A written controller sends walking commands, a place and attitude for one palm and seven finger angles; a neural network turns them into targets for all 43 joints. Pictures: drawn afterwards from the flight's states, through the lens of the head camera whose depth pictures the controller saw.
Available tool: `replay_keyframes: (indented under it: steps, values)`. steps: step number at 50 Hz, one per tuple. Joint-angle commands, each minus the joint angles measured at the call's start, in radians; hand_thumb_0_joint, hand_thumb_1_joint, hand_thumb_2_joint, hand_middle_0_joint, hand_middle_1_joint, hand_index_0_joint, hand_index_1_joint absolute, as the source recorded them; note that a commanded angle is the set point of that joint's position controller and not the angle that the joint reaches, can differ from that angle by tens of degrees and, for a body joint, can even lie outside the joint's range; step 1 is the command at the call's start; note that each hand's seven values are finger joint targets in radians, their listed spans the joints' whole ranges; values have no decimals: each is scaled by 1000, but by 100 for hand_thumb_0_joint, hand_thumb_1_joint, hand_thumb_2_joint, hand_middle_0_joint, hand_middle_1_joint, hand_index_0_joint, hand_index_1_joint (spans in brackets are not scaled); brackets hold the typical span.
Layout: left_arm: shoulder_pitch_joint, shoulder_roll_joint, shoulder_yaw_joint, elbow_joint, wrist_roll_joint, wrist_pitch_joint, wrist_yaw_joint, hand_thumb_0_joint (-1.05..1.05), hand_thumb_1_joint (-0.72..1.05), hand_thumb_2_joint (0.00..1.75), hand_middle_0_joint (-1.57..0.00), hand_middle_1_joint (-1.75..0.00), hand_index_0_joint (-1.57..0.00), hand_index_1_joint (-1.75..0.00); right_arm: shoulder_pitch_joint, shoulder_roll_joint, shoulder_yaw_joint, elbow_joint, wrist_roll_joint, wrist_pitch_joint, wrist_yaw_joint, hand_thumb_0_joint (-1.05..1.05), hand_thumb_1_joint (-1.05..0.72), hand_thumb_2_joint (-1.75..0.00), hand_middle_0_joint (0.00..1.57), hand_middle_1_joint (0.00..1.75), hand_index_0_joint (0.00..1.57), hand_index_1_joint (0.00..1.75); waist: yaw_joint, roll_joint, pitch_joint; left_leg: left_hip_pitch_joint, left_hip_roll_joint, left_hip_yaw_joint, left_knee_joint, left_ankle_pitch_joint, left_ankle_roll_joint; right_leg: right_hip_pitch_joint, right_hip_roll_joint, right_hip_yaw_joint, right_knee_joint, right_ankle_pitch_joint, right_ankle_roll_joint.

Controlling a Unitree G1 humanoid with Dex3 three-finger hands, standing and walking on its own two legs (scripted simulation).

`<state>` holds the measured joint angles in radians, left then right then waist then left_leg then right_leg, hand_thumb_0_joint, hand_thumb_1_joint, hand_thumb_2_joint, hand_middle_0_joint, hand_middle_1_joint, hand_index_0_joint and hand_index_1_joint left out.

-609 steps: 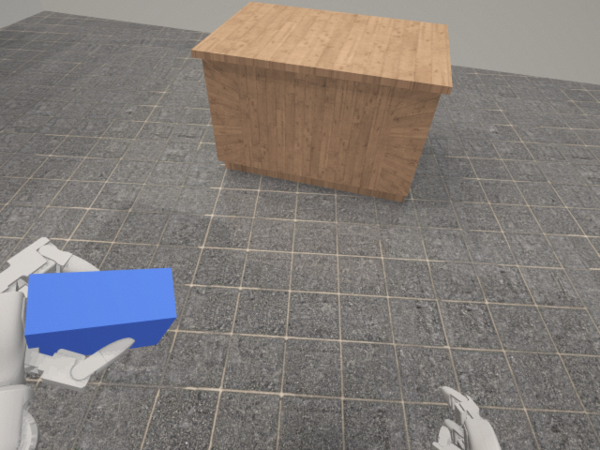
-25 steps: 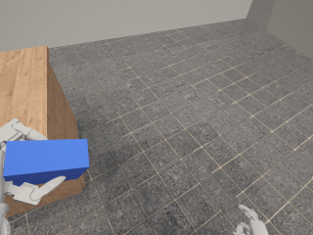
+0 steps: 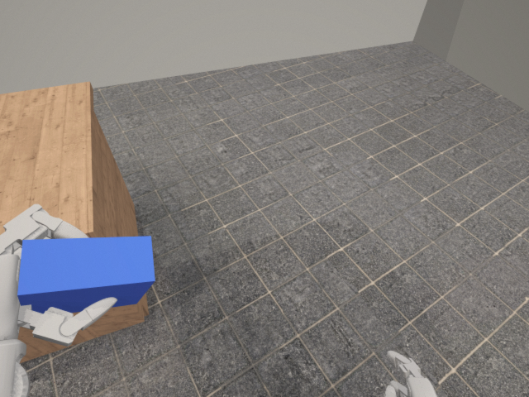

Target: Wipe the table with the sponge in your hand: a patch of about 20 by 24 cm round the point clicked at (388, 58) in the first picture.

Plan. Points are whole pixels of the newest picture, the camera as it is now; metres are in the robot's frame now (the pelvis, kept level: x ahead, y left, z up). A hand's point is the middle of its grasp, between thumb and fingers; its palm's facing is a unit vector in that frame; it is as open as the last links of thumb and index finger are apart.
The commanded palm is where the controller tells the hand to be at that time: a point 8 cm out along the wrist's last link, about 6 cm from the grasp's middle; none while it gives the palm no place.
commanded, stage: come to a stop and stand still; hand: left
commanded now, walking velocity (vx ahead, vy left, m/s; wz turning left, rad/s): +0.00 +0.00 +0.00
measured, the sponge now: (107, 275) +0.22 +0.21 +0.14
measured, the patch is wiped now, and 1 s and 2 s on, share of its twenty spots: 0.00 0.00 0.00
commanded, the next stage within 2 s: look again from close up in 0.06 s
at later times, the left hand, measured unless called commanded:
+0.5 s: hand (63, 245) +0.25 +0.26 +0.15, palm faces +0.33 -0.86 -0.39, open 9.8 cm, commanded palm +0.19 +0.30 +0.18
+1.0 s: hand (40, 205) +0.30 +0.31 +0.16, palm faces +0.35 -0.85 -0.38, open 9.8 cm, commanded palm +0.24 +0.35 +0.18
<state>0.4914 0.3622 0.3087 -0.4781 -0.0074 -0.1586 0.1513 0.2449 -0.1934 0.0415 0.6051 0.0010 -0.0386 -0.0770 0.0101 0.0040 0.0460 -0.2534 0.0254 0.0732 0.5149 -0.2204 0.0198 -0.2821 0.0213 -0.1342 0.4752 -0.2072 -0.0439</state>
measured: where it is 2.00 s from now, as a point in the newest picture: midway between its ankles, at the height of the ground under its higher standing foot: outside the picture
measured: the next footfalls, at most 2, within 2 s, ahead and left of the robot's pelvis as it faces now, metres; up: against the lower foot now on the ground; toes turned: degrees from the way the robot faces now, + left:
left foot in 1.22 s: +0.12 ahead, +0.19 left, +0.00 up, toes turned -3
right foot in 1.46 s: +0.11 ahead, +0.03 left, +0.00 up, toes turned -11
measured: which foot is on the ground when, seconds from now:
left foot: down 0.00-1.00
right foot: down 0.00-1.00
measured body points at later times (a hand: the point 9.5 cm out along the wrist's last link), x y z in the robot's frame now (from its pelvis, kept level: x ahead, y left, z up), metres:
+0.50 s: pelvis +0.03 +0.02 +0.00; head +0.04 +0.04 +0.45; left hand +0.22 +0.31 +0.17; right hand +0.19 -0.20 -0.07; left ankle +0.04 +0.10 -0.74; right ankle +0.07 -0.08 -0.74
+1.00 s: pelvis +0.07 +0.07 -0.01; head +0.09 +0.09 +0.44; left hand +0.27 +0.36 +0.18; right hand +0.27 -0.15 -0.06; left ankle +0.04 +0.11 -0.74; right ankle +0.07 -0.07 -0.73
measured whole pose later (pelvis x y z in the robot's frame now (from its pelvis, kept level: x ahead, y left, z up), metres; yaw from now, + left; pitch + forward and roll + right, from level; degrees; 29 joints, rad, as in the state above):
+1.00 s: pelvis +0.07 +0.07 -0.01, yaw -1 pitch -1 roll -2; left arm 0.42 0.40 0.37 -0.50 -0.05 -0.23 0.10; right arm 0.18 -0.21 0.03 0.51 0.00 -0.09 -0.01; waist 0.01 -0.03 0.05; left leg -0.20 -0.07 0.09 0.58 -0.37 0.11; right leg -0.25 -0.04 -0.05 0.58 -0.30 0.01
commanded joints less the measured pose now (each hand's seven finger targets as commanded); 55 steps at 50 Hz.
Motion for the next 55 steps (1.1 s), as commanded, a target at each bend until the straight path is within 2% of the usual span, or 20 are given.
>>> replay_keyframes:
  steps: [1,4,7,8,9,10,11,13,16,19,21,23,29,31,35,41,50,53,54,55]
  values:
    - [-121,149,116,-210,-6,-78,25,0,10,130,-120,-160,-120,-160,-118,-120,-49,-170,0,-64,-8,0,-90,-90,20,30,20,30,-1,137,-71,-165,159,-190,-251,-230,32,159,-80,135,-34,-89,44]
    - [-78,136,113,-184,-6,-78,22,0,10,130,-120,-160,-120,-160,-103,-120,-52,-163,3,-75,-4,0,-90,-90,20,30,20,30,2,91,-115,-158,146,-161,-208,-139,25,198,-85,140,-21,2,45]
    - [-66,135,111,-176,-9,-76,18,0,10,130,-120,-160,-120,-160,-105,-117,-52,-158,5,-77,0,0,-90,-90,20,30,20,30,3,40,-95,-186,126,-133,-178,-212,17,170,-111,181,-60,-64,41]
    - [-1166,987,718,-421,125,-183,7,0,10,130,-120,-160,-120,-160,35,-157,-93,-118,-40,-150,6,0,-90,-90,20,30,20,30,25,-127,28,-208,65,-31,11,-97,20,9,-129,261,-194,38,152]
    - [-601,380,321,170,21,-147,-44,0,10,130,-120,-160,-120,-160,-31,-36,-47,-77,-10,-145,12,0,-90,-90,20,30,20,30,10,-126,-230,-35,-31,-63,75,-47,14,44,-216,274,-177,-84,25]
    - [-359,233,218,193,-11,-143,-61,0,10,130,-120,-160,-120,-160,-35,-93,-70,-149,8,-168,15,0,-90,-90,20,30,20,30,67,-69,-151,22,-31,-39,71,-74,-4,10,-210,402,-269,-142,34]
    - [-273,106,106,166,-38,-163,-71,0,10,130,-120,-160,-120,-160,-50,-88,-67,-166,20,-175,33,0,-90,-90,20,30,20,30,50,30,-174,15,-25,-37,3,-87,-2,79,-232,372,-237,-144,8]
    - [-235,153,104,-57,-48,-186,-57,0,10,130,-120,-160,-120,-160,-70,-112,-64,-170,16,-179,55,0,-90,-90,20,30,20,30,50,30,-154,37,-19,-46,-70,-119,7,83,-189,307,-225,-233,33]
    - [-163,166,110,-99,-43,-170,-46,0,10,130,-120,-160,-120,-160,-94,-121,-57,-177,14,-190,57,0,-90,-90,20,30,20,30,45,-4,-84,-16,21,-100,-172,-176,18,61,-122,237,-185,-299,35]
    - [-193,208,179,-119,-36,-170,-36,0,10,130,-120,-160,-120,-160,-93,-128,-57,-190,14,-194,52,0,-90,-90,20,30,20,30,38,4,-81,-115,68,-162,-243,-192,32,152,-77,184,-85,-168,35]
    - [-250,252,220,-165,-33,-177,-32,0,10,130,-120,-160,-120,-160,-103,-126,-54,-194,10,-194,49,0,-90,-90,20,30,20,30,33,93,-87,-112,79,-175,-257,-161,31,168,-68,175,-44,-85,29]
    - [-252,224,210,-158,-37,-183,-34,0,10,130,-120,-160,-120,-160,-96,-117,-54,-198,6,-198,44,0,-90,-90,20,30,20,30,33,128,-104,-124,86,-183,-255,-142,32,205,-71,163,-22,-27,25]
    - [-210,149,135,-181,-40,-174,-34,0,10,130,-120,-160,-120,-160,-85,-132,-64,-187,-2,-201,58,0,-90,-90,20,30,20,30,18,42,-184,5,33,-130,-112,120,1,227,-106,192,-68,186,3]
    - [-200,130,109,-187,-39,-166,-33,0,10,130,-120,-160,-120,-160,-92,-137,-67,-187,-3,-195,63,0,-90,-90,20,30,20,30,10,57,-189,30,26,-117,-84,141,-7,203,-120,217,-66,210,-11]
    - [-188,146,126,-175,-38,-149,-24,0,10,130,-120,-160,-120,-160,-106,-146,-67,-193,-6,-158,61,0,-90,-90,20,30,20,30,4,28,-183,21,34,-117,-67,187,-13,205,-120,214,-33,256,-23]
    - [-174,189,169,-214,-49,-139,-25,0,10,130,-120,-160,-120,-160,-131,-146,-64,-226,-1,-108,56,0,-90,-90,20,30,20,30,4,75,-185,29,41,-117,-49,349,-44,207,-111,188,49,333,-28]
    - [-122,187,178,-259,-54,-136,-32,0,10,130,-120,-160,-120,-160,-111,-152,-79,-248,2,-82,76,0,-90,-90,20,30,20,30,4,118,-186,82,85,-127,-17,628,-74,137,-75,82,126,104,-7]
    - [-104,193,194,-246,-56,-140,-29,0,10,130,-120,-160,-120,-160,-113,-155,-87,-248,5,-77,82,0,-90,-90,20,30,20,30,17,76,-200,-24,61,-120,107,615,-105,235,-123,127,112,184,-55]
    - [-82,195,198,-231,-57,-140,-25,0,10,130,-120,-160,-120,-160,-111,-156,-90,-246,14,-72,83,0,-90,-90,20,30,20,30,25,-23,-219,-99,28,-111,244,486,-101,275,-195,235,101,290,-106]
    - [-88,201,201,-243,-59,-147,-19,0,10,130,-120,-160,-120,-160,-113,-157,-99,-241,17,-70,84,0,-90,-90,20,30,20,30,26,-153,-218,-195,-21,-113,411,251,-87,279,-330,410,46,367,-173]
